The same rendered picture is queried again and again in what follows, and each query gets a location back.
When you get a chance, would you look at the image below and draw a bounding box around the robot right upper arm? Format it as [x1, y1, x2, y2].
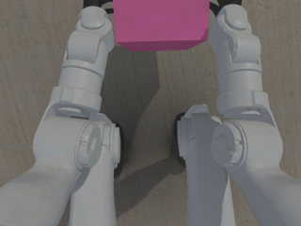
[210, 120, 301, 226]

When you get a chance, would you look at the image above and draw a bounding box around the left robot hand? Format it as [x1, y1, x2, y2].
[83, 0, 114, 14]

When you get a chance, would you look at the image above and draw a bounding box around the robot left forearm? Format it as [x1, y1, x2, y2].
[32, 6, 115, 156]

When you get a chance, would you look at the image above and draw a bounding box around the right robot hand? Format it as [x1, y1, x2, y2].
[209, 0, 242, 18]

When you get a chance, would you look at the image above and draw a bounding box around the robot right foot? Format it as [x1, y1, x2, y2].
[174, 112, 186, 167]

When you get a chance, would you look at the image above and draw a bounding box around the robot right forearm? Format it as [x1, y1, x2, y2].
[208, 4, 283, 147]

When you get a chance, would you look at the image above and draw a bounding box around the robot left upper arm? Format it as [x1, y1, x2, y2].
[0, 116, 103, 226]

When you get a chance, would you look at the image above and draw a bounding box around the right robot shin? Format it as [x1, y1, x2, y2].
[182, 105, 222, 159]

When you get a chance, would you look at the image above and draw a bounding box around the carton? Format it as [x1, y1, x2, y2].
[113, 0, 210, 52]

